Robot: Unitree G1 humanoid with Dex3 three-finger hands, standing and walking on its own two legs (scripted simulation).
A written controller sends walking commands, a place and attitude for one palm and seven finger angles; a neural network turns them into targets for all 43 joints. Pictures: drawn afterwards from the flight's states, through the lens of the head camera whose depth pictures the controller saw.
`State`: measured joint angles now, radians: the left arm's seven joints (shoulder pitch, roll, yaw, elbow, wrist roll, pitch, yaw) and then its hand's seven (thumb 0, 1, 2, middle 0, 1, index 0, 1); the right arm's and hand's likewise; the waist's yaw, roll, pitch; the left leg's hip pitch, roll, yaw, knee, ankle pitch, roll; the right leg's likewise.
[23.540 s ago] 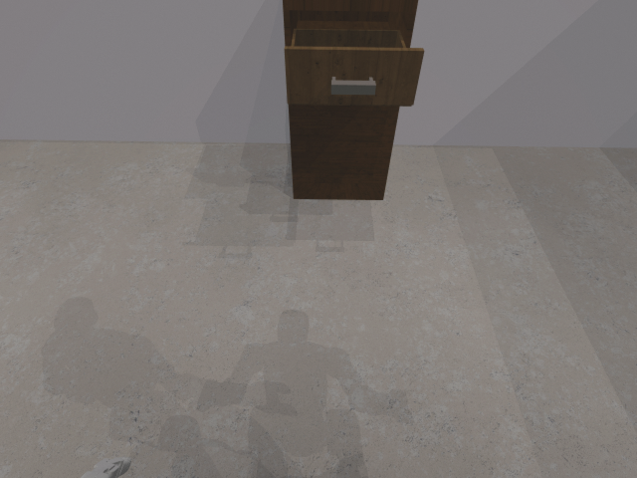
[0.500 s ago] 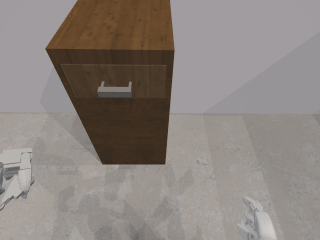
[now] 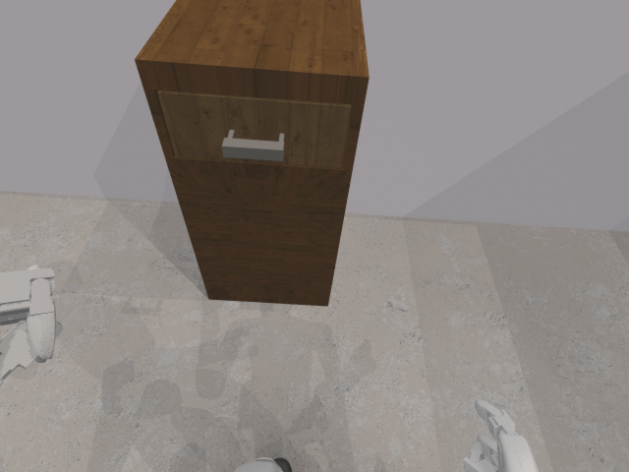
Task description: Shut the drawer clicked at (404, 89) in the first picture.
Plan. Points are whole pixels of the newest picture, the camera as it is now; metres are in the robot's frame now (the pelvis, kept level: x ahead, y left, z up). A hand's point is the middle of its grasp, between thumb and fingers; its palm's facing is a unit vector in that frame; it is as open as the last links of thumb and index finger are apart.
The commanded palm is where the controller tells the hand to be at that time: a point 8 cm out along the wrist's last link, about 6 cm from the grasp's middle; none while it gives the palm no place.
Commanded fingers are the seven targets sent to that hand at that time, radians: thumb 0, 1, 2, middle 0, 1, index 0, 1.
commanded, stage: step back with the hand held close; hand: left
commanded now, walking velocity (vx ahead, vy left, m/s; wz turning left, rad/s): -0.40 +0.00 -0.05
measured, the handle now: (255, 142) +0.72 +0.15 -0.03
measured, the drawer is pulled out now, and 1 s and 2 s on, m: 0.00 0.00 0.00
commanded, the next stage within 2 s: stop stepping back and stand still in 0.30 s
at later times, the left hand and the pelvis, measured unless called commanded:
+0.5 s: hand out of the picture +0.10 +0.21 +0.18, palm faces +0.23 -0.83 -0.51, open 3.2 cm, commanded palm +0.05 +0.25 +0.18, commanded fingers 0.00 0.90 0.90 -1.40 -1.60 -1.40 -1.60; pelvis -0.10 -0.01 +0.00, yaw -5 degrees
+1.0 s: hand out of the picture +0.03 +0.24 +0.18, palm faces +0.30 -0.81 -0.50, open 3.2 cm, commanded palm -0.02 +0.28 +0.18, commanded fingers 0.00 0.90 0.90 -1.40 -1.60 -1.40 -1.60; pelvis -0.17 +0.02 +0.01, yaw -5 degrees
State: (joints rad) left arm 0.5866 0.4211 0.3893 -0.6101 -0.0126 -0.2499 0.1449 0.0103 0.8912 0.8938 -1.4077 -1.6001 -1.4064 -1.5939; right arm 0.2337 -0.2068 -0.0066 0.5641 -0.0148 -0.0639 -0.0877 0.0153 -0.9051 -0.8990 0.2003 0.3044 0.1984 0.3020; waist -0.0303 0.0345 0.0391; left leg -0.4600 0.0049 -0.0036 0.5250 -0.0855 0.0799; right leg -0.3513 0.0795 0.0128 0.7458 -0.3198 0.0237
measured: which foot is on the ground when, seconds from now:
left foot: down 0.00-0.42, up 0.44-0.62, down 0.64-1.00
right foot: up 0.00-0.14, down 0.16-1.00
